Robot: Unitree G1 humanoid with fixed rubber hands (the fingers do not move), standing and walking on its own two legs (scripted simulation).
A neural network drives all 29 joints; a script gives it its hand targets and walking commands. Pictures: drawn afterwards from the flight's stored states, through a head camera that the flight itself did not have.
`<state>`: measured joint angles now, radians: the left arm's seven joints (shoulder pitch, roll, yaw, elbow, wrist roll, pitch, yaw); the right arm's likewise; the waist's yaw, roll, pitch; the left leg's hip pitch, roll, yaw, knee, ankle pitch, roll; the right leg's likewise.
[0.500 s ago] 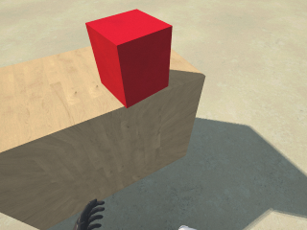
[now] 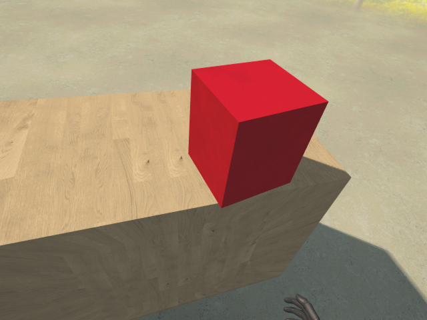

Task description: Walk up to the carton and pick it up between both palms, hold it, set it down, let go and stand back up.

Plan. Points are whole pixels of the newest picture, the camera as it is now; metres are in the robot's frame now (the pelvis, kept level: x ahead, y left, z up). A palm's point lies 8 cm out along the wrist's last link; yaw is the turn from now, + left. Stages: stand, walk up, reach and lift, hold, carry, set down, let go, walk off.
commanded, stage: walk up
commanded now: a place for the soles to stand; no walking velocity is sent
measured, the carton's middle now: (246, 132) +0.53 -0.07 +0.10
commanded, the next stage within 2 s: none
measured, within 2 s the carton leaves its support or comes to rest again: neither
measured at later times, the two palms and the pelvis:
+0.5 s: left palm (159, 280) +0.24 +0.10 -0.08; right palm (360, 307) +0.21 -0.33 -0.11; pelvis +0.13 -0.09 +0.01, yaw -5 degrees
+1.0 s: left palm (146, 274) +0.26 +0.14 -0.10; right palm (320, 238) +0.35 -0.27 -0.07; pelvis +0.17 -0.08 +0.01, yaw -3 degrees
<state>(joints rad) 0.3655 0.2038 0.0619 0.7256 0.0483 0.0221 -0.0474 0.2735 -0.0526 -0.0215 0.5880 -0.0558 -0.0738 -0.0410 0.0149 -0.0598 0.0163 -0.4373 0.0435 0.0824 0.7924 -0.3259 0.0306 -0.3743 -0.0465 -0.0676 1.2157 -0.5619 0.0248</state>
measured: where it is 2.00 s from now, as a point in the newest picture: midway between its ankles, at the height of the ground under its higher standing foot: outside the picture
